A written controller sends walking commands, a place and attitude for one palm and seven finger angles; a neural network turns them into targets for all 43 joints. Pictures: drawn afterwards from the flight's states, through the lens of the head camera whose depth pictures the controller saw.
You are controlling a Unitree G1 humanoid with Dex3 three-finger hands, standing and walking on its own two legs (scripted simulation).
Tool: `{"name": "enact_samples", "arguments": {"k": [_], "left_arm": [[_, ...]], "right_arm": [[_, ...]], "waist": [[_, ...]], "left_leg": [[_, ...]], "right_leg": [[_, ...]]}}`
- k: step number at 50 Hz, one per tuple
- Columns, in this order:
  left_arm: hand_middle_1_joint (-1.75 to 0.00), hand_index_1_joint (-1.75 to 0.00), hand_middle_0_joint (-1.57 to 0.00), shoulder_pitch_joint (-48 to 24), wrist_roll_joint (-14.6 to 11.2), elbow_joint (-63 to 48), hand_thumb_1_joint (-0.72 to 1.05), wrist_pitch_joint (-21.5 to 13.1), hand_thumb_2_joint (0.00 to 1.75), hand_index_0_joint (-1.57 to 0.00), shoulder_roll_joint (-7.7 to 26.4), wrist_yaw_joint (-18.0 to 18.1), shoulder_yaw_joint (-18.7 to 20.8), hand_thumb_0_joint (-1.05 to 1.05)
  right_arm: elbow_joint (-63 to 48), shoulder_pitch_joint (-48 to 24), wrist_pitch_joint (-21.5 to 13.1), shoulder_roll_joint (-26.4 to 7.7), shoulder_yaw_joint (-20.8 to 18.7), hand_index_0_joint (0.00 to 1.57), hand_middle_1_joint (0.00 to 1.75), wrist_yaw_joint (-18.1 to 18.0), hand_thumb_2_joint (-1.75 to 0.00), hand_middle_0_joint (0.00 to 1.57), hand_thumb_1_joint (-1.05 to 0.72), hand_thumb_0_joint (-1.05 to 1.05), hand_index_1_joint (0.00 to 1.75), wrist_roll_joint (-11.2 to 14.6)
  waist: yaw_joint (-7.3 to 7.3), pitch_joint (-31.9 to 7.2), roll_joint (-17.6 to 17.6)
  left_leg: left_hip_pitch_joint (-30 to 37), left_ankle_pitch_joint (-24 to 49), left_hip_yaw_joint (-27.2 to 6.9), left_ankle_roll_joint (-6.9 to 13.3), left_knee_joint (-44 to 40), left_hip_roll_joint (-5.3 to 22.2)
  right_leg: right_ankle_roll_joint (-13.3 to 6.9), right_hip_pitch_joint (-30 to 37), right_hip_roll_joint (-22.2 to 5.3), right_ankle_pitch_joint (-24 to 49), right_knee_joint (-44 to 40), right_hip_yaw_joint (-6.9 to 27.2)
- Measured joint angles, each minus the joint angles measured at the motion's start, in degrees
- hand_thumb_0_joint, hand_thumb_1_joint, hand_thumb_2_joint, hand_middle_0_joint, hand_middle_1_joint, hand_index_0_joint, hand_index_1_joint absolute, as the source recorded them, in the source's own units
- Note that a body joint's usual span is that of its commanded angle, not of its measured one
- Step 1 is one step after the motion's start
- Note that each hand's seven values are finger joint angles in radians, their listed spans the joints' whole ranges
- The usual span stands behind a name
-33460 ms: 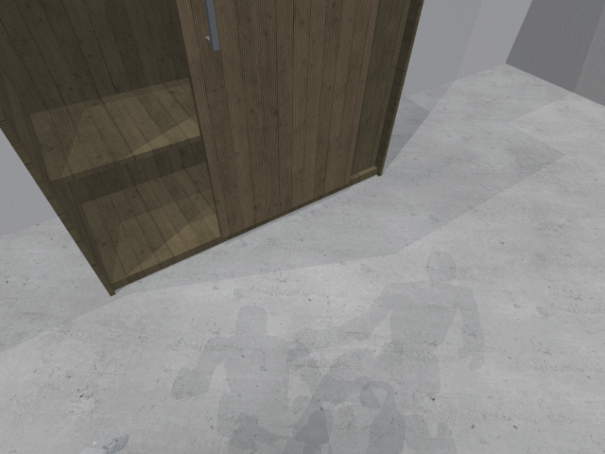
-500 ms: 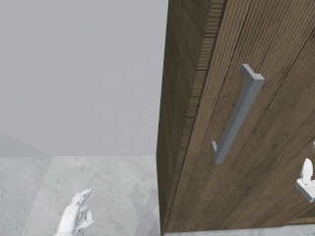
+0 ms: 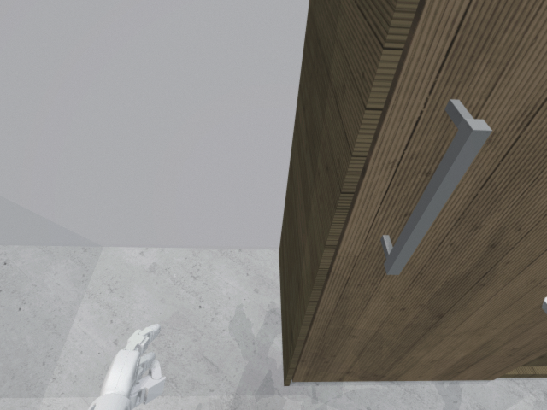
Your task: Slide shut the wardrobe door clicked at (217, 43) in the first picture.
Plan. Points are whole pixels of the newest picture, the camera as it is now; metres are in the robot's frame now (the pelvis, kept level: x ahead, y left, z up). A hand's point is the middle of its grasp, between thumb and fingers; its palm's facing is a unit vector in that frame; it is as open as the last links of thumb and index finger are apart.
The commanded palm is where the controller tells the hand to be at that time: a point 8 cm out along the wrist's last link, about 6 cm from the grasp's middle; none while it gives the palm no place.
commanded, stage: step back with the hand held close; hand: right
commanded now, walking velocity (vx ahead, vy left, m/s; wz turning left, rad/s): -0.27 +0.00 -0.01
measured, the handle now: (419, 201) +0.32 -0.17 +0.19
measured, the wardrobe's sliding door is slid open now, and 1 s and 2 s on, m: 0.00 0.00 0.00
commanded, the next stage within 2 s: stop stepping back and stand still in 1.12 s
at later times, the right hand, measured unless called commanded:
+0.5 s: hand out of the picture +0.13 -0.28 +0.15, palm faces +0.45 +0.78 -0.44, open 7.4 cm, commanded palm +0.08 -0.32 +0.17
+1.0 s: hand out of the picture +0.06 -0.31 +0.16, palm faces +0.42 +0.76 -0.49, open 7.4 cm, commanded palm -0.01 -0.34 +0.17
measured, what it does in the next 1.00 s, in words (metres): walks backwards: left foot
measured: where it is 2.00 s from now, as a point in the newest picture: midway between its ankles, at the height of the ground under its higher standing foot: outside the picture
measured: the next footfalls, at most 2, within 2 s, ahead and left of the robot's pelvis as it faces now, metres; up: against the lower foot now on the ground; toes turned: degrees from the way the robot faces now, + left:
left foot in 0.66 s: -0.02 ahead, +0.12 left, +0.00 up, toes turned -5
left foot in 1.18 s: -0.24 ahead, +0.11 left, +0.00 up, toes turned +2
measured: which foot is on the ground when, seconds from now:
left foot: down 0.00-0.58, up 0.60-0.64, down 0.66-0.92, up 0.94-1.00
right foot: down 0.00-1.00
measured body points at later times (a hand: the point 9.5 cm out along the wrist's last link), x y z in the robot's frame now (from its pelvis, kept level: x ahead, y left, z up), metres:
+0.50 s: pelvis -0.06 -0.02 -0.01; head -0.05 -0.02 +0.44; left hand +0.11 +0.22 -0.09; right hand +0.10 -0.32 +0.18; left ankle +0.02 +0.14 -0.74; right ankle +0.00 -0.11 -0.74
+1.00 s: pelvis -0.14 -0.04 -0.02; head -0.10 -0.07 +0.43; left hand +0.05 +0.19 -0.08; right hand +0.03 -0.34 +0.19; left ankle -0.14 +0.12 -0.71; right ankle +0.00 -0.11 -0.74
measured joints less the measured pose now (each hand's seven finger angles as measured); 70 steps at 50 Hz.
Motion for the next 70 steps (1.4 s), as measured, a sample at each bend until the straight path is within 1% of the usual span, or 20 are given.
{"name": "enact_samples", "arguments": {"k": [9,16,26,29,32,37,41,46,50,52,54,56,58,59,61,63,64,65,67,70], "left_arm": [[-0.30,-0.30,-0.21,-0.26,-0.48,-3.10,0.90,3.98,0.90,-0.20,0.17,0.58,1.99,0.02],[-0.30,-0.30,-0.21,0.73,-0.64,-3.25,0.90,3.99,0.90,-0.20,-0.83,1.27,1.67,0.02],[-0.30,-0.30,-0.21,1.49,-0.50,-2.40,0.90,1.13,0.90,-0.20,-0.51,1.04,1.01,0.01],[-0.30,-0.30,-0.21,2.08,-0.37,-2.25,0.90,0.41,0.90,-0.20,-0.67,1.26,0.82,0.01],[-0.30,-0.30,-0.21,3.01,-0.24,-2.27,0.90,-0.34,0.90,-0.20,-1.49,1.37,0.81,0.01],[-0.30,-0.30,-0.21,2.54,0.09,-2.04,0.90,-1.04,0.90,-0.20,-2.06,0.64,0.51,0.02],[-0.30,-0.30,-0.21,0.11,0.36,-0.43,0.90,-1.24,0.90,-0.20,-1.08,0.02,1.18,0.01],[-0.30,-0.30,-0.21,-0.82,0.38,-0.38,0.90,-0.78,0.90,-0.20,-1.10,0.47,1.34,0.02],[-0.30,-0.30,-0.21,-0.82,1.31,-0.85,0.90,-1.32,0.90,-0.20,-2.11,1.11,1.74,0.02],[-0.30,-0.30,-0.21,-0.46,1.38,-0.56,0.90,-1.56,0.90,-0.20,-2.85,0.63,1.83,0.02],[-0.30,-0.30,-0.21,-0.11,1.20,-0.35,0.90,-1.92,0.90,-0.20,-3.40,0.02,1.68,0.01],[-0.30,-0.30,-0.21,-0.26,1.17,-0.03,0.90,-2.21,0.90,-0.20,-3.77,-0.44,1.43,0.01],[-0.30,-0.30,-0.21,-1.09,1.31,0.00,0.90,-2.30,0.90,-0.20,-4.06,-0.72,1.03,0.01],[-0.30,-0.30,-0.21,-1.99,1.32,0.35,0.90,-2.29,0.90,-0.20,-3.82,-0.74,0.90,0.01],[-0.30,-0.30,-0.21,-2.94,1.49,2.48,0.90,-1.57,0.90,-0.20,-3.07,-0.28,0.86,0.01],[-0.30,-0.30,-0.21,-1.69,1.12,3.91,0.90,-1.20,0.90,-0.20,-3.42,0.23,0.55,0.01],[-0.30,-0.30,-0.21,-0.79,0.82,3.85,0.90,-0.96,0.90,-0.20,-3.66,0.51,0.13,0.01],[-0.30,-0.30,-0.21,-0.07,0.47,3.33,0.90,-0.80,0.90,-0.20,-3.67,0.79,-0.20,0.01],[-0.30,-0.30,-0.21,-0.53,0.08,2.56,0.90,-0.73,0.90,-0.20,-4.04,1.08,-0.15,0.02],[-0.30,-0.30,-0.21,-1.15,0.40,0.98,0.90,-1.57,0.90,-0.20,-4.28,0.67,-0.22,0.02]], "right_arm": [[-3.93,7.07,-0.51,-2.05,1.39,0.21,0.30,0.76,-0.89,0.21,-0.89,0.01,0.30,-0.37],[-5.86,7.23,-1.65,-3.77,-1.38,0.21,0.30,-0.43,-0.89,0.21,-0.89,0.01,0.30,-0.38],[-5.08,5.44,-3.22,-0.39,0.00,0.21,0.30,-1.60,-0.89,0.21,-0.89,0.01,0.30,-1.63],[-5.92,4.78,-3.58,-0.68,0.11,0.21,0.30,-1.84,-0.89,0.21,-0.89,0.01,0.30,-2.04],[-6.69,3.77,-4.21,-2.50,-1.04,0.21,0.30,-1.67,-0.89,0.21,-0.89,0.01,0.30,-2.64],[-7.78,5.05,-6.08,-3.80,-4.96,0.21,0.30,-1.18,-0.89,0.21,-0.89,0.01,0.30,-2.70],[-8.38,4.39,-6.69,-2.04,-2.39,0.21,0.30,-0.95,-0.90,0.21,-0.89,0.01,0.30,-1.63],[-10.14,5.75,-7.47,-3.31,-0.92,0.21,0.30,-0.43,-0.89,0.21,-0.89,0.01,0.30,-1.58],[-8.97,4.27,-7.36,-5.39,-3.29,0.21,0.30,-0.02,-0.89,0.22,-0.88,0.01,0.30,-2.25],[-8.80,4.12,-7.35,-6.20,-4.75,0.21,0.30,-0.23,-0.89,0.22,-0.88,0.01,0.30,-1.76],[-9.35,5.42,-7.38,-6.23,-5.75,0.21,0.30,-0.73,-0.89,0.21,-0.89,0.01,0.30,-0.62],[-9.98,7.08,-7.17,-5.54,-5.81,0.21,0.30,-1.09,-0.89,0.21,-0.89,0.01,0.30,0.41],[-10.56,7.98,-7.04,-5.18,-5.56,0.21,0.30,-1.34,-0.90,0.21,-0.89,0.01,0.30,0.80],[-10.48,7.65,-7.23,-4.47,-4.84,0.21,0.30,-1.37,-0.90,0.21,-0.89,0.01,0.30,0.61],[-9.19,6.07,-7.08,-2.32,-1.64,0.21,0.30,-1.10,-0.90,0.21,-0.89,0.01,0.30,-0.20],[-8.39,4.57,-6.54,-2.46,0.25,0.21,0.30,-0.53,-0.90,0.21,-0.89,0.01,0.30,-0.87],[-8.34,4.01,-6.13,-2.98,0.43,0.21,0.30,-0.28,-0.90,0.21,-0.89,0.01,0.30,-0.90],[-8.24,3.41,-5.57,-3.42,0.32,0.21,0.30,-0.14,-0.90,0.21,-0.89,0.01,0.30,-0.83],[-6.70,0.87,-4.02,-4.14,-0.19,0.21,0.30,-0.16,-0.90,0.21,-0.89,0.01,0.30,-0.58],[-4.95,0.12,-1.69,-4.93,-1.15,0.21,0.30,-0.53,-0.90,0.21,-0.89,0.01,0.30,-0.11]], "waist": [[2.30,1.72,1.35],[1.89,1.55,3.07],[1.62,0.37,2.44],[2.17,0.80,2.50],[3.01,1.33,2.93],[1.93,0.10,3.15],[1.54,2.18,2.11],[2.32,2.51,3.15],[3.23,2.32,1.60],[2.93,1.19,1.23],[2.08,-0.46,1.40],[0.95,-1.97,1.93],[-0.54,-2.67,3.68],[-1.41,-2.40,3.87],[-1.92,-1.48,2.22],[-1.54,-2.24,3.57],[-1.10,-2.80,4.65],[-0.26,-3.18,5.26],[1.65,-1.61,6.80],[4.14,0.75,7.15]], "left_leg": [[-5.07,1.19,-1.68,-0.91,2.00,1.12],[-7.62,1.20,-1.60,-0.98,5.01,1.35],[-10.96,1.45,-1.02,-0.98,6.60,0.80],[-11.85,-2.03,-1.60,-0.85,7.71,-0.08],[-11.54,-0.77,-2.51,-0.47,13.44,-1.66],[-9.88,-6.70,-4.00,0.06,13.02,-3.41],[-10.55,-4.26,-4.03,-0.45,12.53,-3.70],[-11.16,-4.25,-4.66,-0.84,12.46,-3.29],[-12.88,-10.93,-3.73,0.33,26.09,-6.63],[-10.81,-14.31,-1.98,1.03,28.31,-7.43],[-7.08,-17.24,-0.25,1.81,24.70,-7.11],[-2.44,-18.41,0.87,2.79,16.40,-6.04],[1.96,-15.69,-0.32,4.19,5.32,-3.64],[2.18,-12.83,-1.63,3.49,2.89,-2.82],[2.13,-11.26,-2.80,0.52,4.12,-3.33],[2.27,-11.61,-3.73,-1.08,5.15,-2.11],[1.98,-12.17,-4.15,-1.49,6.20,-1.51],[1.20,-12.85,-4.01,-1.71,8.10,-1.24],[-1.86,-13.97,-4.08,-0.68,14.87,-0.56],[-5.98,-17.95,-4.27,1.15,21.88,-2.41]], "right_leg": [[-0.92,-3.73,1.09,1.68,0.13,-1.62],[-1.22,-6.44,1.22,1.71,3.23,-1.43],[-2.03,-11.92,0.90,0.55,8.47,-0.29],[-2.40,-12.75,0.94,2.89,7.94,0.47],[-2.51,-13.54,1.67,4.02,8.26,1.99],[-2.47,-17.67,0.99,2.93,11.42,1.58],[-1.66,-18.12,0.81,5.54,10.56,1.84],[-2.96,-18.17,1.27,6.82,9.39,1.19],[-3.89,-18.71,0.14,10.08,5.74,2.91],[-3.84,-19.03,-0.85,12.45,2.56,3.03],[-3.33,-19.50,-1.44,14.78,-0.53,2.46],[-2.80,-20.18,-1.70,16.75,-2.90,1.16],[-2.03,-21.83,-1.33,17.26,-2.63,-1.41],[-1.11,-23.41,-1.40,15.69,-0.10,-2.10],[0.75,-24.33,-1.16,6.24,8.33,-0.20],[1.36,-22.03,0.58,2.56,12.75,-0.07],[1.25,-19.48,1.07,5.13,11.56,-0.50],[-0.54,-17.01,1.45,6.59,8.84,-0.65],[-3.88,-15.67,2.57,5.79,6.98,-1.21],[-4.54,-13.34,2.29,9.13,2.75,-1.49]]}}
